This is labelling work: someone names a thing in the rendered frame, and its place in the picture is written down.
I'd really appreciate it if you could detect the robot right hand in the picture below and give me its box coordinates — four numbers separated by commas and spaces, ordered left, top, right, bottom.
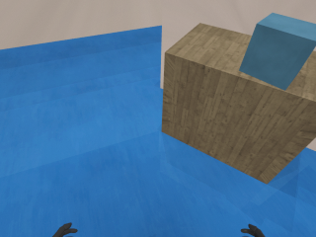
241, 223, 266, 237

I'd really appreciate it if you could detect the pedestal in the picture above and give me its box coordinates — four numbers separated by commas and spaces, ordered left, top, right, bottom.
161, 23, 316, 185

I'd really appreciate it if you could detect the carton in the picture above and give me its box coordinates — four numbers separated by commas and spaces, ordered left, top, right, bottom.
239, 13, 316, 91

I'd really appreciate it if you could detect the robot left hand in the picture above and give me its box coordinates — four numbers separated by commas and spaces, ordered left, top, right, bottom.
52, 222, 78, 237

